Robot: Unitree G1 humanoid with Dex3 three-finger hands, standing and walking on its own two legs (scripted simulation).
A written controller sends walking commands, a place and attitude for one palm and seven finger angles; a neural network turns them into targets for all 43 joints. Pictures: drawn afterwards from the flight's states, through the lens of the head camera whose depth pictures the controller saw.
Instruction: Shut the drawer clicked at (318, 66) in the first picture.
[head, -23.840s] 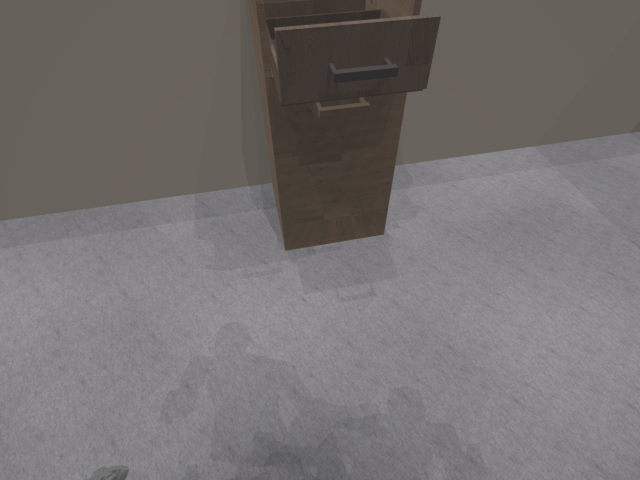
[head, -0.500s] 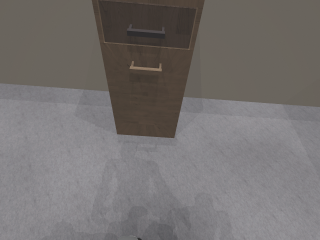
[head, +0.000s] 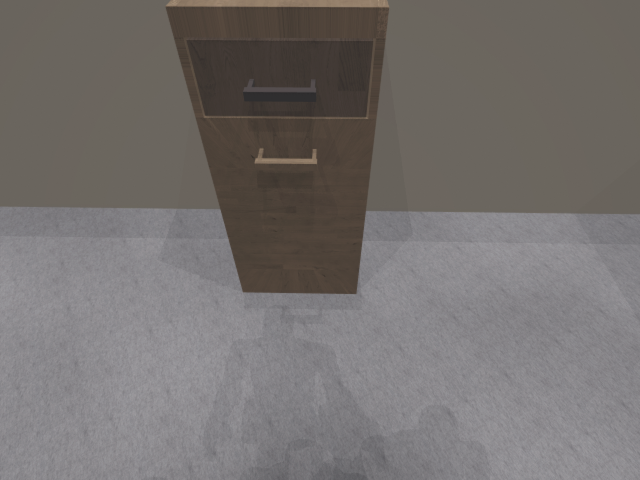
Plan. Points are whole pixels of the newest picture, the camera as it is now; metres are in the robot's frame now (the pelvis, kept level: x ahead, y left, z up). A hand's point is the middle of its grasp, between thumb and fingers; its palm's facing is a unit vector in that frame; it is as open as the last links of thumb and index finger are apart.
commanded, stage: let the arm hang, fingers relaxed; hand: left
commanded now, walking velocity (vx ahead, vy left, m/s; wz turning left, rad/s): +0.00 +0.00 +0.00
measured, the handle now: (281, 89) +0.85 +0.13 +0.07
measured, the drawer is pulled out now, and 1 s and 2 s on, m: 0.00 0.00 0.00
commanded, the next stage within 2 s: look to check the result in 0.18 s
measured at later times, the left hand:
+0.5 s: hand out of the picture +0.02 +0.17 -0.17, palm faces +0.03 -0.97 -0.24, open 7.4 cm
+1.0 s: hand out of the picture +0.04 +0.16 -0.17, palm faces +0.02 -0.97 -0.24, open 7.4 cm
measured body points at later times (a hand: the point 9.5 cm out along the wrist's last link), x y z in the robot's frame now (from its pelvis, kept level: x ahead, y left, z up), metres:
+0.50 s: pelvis +0.02 -0.02 +0.00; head +0.04 -0.03 +0.45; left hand +0.02 +0.22 -0.15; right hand +0.03 -0.26 -0.16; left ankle +0.07 +0.11 -0.74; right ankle -0.02 -0.12 -0.74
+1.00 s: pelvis +0.02 -0.03 +0.00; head +0.04 -0.04 +0.45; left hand +0.04 +0.21 -0.15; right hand +0.04 -0.27 -0.16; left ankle +0.07 +0.11 -0.74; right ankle -0.02 -0.12 -0.74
